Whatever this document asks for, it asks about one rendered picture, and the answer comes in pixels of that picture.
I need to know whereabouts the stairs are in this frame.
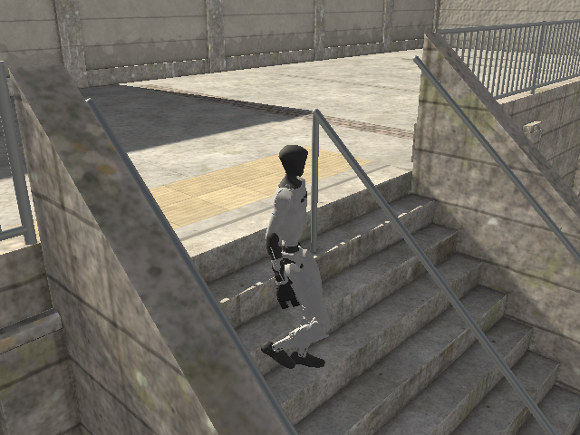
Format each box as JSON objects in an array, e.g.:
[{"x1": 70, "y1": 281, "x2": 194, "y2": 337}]
[{"x1": 191, "y1": 171, "x2": 580, "y2": 435}]

